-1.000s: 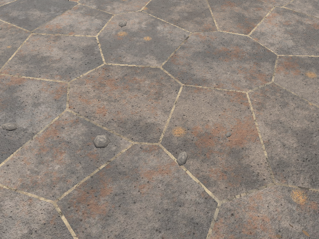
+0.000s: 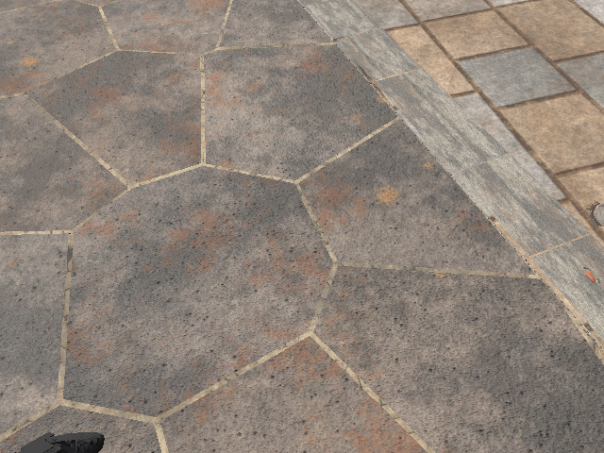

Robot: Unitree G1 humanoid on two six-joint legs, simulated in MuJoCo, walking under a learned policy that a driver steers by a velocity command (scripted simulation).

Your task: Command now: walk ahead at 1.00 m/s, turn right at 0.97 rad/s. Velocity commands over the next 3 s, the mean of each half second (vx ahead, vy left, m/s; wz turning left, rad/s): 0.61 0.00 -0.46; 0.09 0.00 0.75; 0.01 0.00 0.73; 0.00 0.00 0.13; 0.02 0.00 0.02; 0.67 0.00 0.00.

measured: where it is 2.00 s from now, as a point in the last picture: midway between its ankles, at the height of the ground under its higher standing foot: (340, 435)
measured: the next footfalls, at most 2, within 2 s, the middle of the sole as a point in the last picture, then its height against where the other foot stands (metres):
right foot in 0.20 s outside the picture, level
left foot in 0.72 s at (278, 417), level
